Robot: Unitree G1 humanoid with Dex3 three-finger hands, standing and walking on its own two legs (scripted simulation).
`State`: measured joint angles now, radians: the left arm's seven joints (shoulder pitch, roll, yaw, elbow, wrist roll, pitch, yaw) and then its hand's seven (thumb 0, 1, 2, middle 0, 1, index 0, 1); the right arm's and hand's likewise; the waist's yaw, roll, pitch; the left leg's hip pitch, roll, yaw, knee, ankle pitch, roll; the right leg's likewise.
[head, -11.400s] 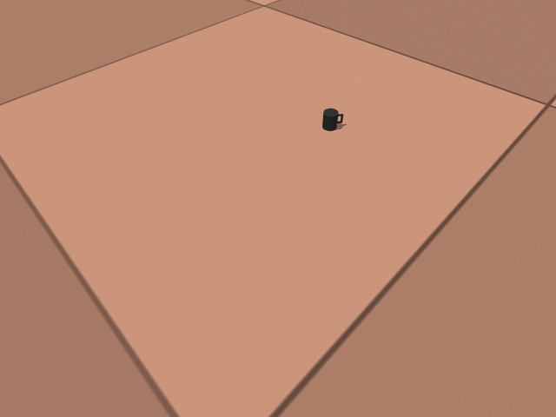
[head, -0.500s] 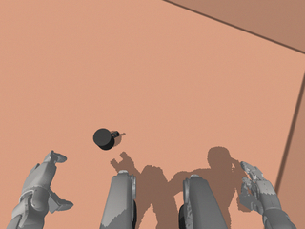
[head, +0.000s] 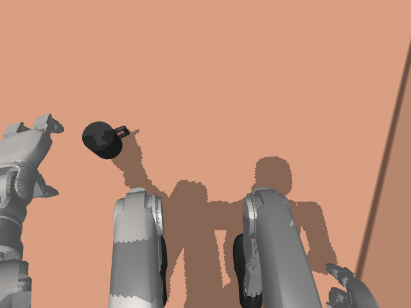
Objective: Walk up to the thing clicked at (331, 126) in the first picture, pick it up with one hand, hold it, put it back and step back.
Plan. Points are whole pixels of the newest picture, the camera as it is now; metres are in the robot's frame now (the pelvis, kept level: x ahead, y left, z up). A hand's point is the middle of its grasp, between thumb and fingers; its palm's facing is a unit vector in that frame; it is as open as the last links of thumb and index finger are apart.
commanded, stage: rise first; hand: left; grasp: from above
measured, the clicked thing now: (109, 138) +0.51 +0.30 -0.35
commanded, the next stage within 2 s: approach in 1.04 s
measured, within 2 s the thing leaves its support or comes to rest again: neither
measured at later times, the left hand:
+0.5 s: hand (61, 154) +0.41 +0.35 -0.19, palm faces -0.45 -0.06 -0.89, open 14.2 cm
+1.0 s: hand (73, 148) +0.43 +0.34 -0.22, palm faces -0.44 -0.08 -0.89, open 14.2 cm
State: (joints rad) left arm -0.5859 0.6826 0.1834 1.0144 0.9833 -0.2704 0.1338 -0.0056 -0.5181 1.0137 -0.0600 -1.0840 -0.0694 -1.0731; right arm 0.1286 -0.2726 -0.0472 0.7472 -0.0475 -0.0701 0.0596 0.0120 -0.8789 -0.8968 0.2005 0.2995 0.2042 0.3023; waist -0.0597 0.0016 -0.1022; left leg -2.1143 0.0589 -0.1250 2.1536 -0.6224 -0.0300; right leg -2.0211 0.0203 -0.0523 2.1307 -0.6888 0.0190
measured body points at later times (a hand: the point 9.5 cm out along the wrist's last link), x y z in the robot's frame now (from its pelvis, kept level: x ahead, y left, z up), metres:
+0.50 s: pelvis +0.00 +0.01 -0.05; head +0.22 +0.08 +0.34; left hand +0.43 +0.35 -0.14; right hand +0.10 -0.26 -0.16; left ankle +0.10 +0.14 -0.37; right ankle +0.09 -0.12 -0.37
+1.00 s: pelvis +0.01 +0.01 -0.06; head +0.24 +0.07 +0.31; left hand +0.45 +0.34 -0.17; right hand +0.08 -0.27 -0.18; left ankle +0.10 +0.14 -0.37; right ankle +0.09 -0.12 -0.37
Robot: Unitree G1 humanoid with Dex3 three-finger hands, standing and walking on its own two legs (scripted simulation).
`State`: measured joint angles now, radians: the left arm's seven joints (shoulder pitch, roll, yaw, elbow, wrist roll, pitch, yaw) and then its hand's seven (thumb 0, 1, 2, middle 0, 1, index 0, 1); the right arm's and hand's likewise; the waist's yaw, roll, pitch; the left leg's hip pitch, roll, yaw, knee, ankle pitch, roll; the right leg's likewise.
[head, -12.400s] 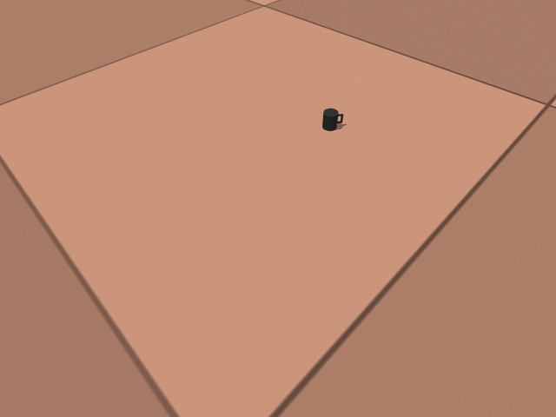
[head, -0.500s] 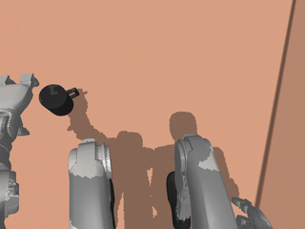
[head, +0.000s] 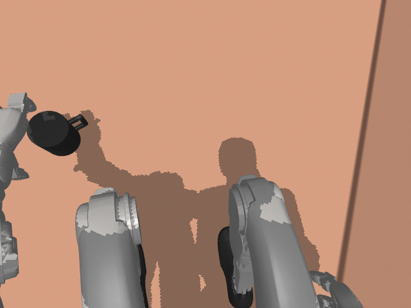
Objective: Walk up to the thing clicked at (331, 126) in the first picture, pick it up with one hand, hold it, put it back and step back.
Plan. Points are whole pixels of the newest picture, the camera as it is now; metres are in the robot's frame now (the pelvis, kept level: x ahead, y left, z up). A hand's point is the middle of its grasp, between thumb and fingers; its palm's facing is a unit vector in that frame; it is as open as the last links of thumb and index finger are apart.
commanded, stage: rise first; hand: left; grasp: from above
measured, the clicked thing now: (62, 131) +0.48 +0.32 -0.29
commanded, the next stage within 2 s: approach in 0.04 s
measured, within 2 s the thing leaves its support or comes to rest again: neither
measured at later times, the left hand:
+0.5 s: hand (53, 121) +0.47 +0.30 -0.18, palm faces -0.37 -0.08 -0.93, open 14.0 cm
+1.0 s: hand (32, 152) +0.41 +0.34 -0.19, palm faces -0.52 -0.15 -0.84, open 13.9 cm
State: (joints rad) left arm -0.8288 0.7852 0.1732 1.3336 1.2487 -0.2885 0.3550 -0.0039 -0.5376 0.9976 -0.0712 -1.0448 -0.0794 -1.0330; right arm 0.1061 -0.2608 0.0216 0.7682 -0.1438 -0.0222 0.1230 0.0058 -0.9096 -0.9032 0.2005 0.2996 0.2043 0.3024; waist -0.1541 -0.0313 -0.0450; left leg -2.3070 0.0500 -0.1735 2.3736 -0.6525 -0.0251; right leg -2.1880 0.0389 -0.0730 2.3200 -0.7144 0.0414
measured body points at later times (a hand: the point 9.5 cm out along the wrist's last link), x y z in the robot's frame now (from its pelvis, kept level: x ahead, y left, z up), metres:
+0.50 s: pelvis +0.00 +0.00 -0.02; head +0.24 +0.09 +0.35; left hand +0.49 +0.30 -0.13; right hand +0.08 -0.27 -0.12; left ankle +0.08 +0.14 -0.30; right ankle +0.09 -0.13 -0.30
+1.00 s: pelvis +0.00 +0.00 -0.01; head +0.24 +0.09 +0.36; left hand +0.43 +0.34 -0.14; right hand +0.06 -0.27 -0.11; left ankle +0.08 +0.14 -0.30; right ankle +0.09 -0.13 -0.30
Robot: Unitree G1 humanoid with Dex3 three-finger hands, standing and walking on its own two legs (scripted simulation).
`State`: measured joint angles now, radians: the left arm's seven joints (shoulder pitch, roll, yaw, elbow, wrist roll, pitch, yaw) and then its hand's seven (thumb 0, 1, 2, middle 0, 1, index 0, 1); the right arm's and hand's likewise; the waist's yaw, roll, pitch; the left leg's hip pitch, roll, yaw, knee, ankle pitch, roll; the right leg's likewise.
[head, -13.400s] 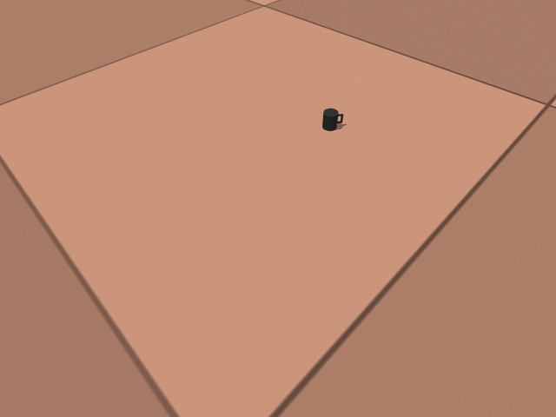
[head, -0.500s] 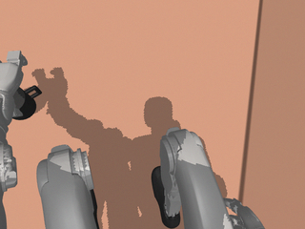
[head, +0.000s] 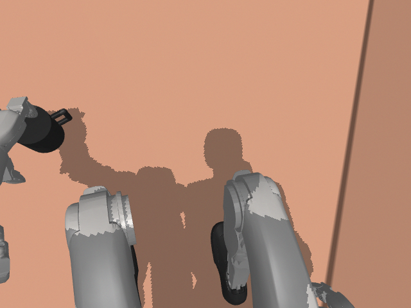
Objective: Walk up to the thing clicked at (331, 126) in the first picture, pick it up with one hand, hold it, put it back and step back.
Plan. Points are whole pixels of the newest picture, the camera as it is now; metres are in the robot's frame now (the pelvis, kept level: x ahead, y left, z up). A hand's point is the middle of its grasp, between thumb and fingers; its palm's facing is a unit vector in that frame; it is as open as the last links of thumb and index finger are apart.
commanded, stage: rest palm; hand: left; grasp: from above
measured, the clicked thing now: (44, 126) +0.47 +0.33 -0.28
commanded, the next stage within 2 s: close in 1.34 s
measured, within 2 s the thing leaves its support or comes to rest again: neither
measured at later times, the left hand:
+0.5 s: hand (41, 128) +0.46 +0.32 -0.23, palm faces -0.46 -0.11 -0.88, open 13.9 cm
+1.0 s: hand (35, 136) +0.44 +0.33 -0.24, palm faces -0.44 -0.15 -0.88, open 14.1 cm
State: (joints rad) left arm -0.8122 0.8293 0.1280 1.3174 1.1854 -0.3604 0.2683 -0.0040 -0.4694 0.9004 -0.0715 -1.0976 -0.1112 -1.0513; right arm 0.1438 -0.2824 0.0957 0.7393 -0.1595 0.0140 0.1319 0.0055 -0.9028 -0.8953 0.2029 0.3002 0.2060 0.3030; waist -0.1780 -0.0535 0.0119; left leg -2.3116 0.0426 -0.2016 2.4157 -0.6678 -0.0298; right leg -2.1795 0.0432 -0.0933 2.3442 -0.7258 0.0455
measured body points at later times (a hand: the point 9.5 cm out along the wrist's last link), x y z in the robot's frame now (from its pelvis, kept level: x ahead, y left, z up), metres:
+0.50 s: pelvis +0.00 +0.00 -0.03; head +0.26 +0.09 +0.33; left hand +0.48 +0.32 -0.18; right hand +0.05 -0.26 -0.12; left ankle +0.08 +0.14 -0.30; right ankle +0.09 -0.13 -0.30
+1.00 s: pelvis +0.00 +0.00 -0.03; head +0.26 +0.12 +0.32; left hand +0.46 +0.34 -0.19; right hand +0.08 -0.27 -0.10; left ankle +0.08 +0.14 -0.30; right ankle +0.09 -0.12 -0.30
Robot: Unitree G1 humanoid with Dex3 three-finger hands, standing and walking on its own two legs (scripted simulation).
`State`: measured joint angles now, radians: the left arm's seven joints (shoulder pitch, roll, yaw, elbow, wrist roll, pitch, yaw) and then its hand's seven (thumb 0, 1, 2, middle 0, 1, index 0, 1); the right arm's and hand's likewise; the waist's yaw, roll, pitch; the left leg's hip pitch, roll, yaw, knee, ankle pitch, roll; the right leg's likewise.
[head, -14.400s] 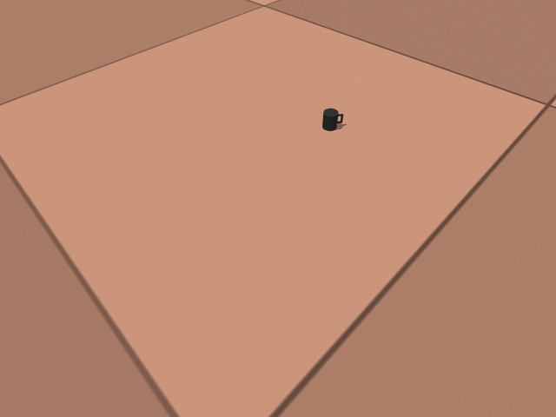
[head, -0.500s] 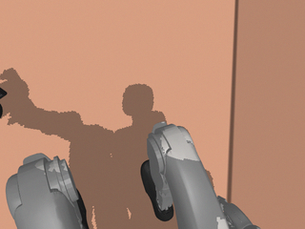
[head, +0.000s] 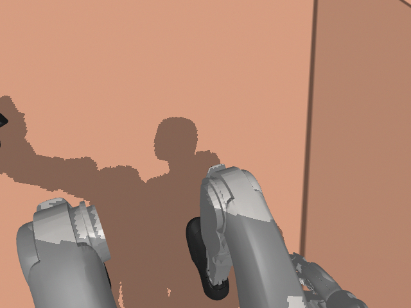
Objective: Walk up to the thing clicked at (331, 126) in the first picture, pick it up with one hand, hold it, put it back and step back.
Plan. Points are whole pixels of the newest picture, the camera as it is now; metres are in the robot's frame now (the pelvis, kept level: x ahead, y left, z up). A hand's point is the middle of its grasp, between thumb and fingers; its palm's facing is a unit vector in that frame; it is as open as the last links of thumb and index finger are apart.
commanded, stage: rest palm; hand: left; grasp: from above
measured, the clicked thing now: out of the picture +0.45 +0.35 -0.25
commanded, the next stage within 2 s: close in 0.34 s
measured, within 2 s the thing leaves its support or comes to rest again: neither
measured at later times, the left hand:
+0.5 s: hand out of the picture +0.43 +0.36 -0.23, palm faces -0.43 -0.17 -0.88, open 13.6 cm
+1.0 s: hand out of the picture +0.42 +0.36 -0.22, palm faces -0.42 -0.17 -0.89, open 12.4 cm
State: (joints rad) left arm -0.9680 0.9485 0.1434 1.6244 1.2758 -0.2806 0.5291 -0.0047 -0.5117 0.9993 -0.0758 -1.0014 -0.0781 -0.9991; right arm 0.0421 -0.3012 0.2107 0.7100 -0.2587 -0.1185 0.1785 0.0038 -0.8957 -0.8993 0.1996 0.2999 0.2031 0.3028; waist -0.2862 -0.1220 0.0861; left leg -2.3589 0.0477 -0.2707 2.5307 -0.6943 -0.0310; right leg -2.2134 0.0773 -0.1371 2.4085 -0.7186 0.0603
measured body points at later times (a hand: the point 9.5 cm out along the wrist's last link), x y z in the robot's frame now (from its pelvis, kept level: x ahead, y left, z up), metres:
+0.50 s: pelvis +0.00 +0.00 +0.00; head +0.26 +0.13 +0.34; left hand +0.44 +0.36 -0.18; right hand +0.06 -0.25 -0.08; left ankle +0.07 +0.14 -0.27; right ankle +0.10 -0.12 -0.27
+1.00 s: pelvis +0.00 +0.00 +0.00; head +0.24 +0.13 +0.35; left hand +0.44 +0.36 -0.17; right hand +0.08 -0.25 -0.07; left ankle +0.07 +0.14 -0.27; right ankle +0.10 -0.12 -0.27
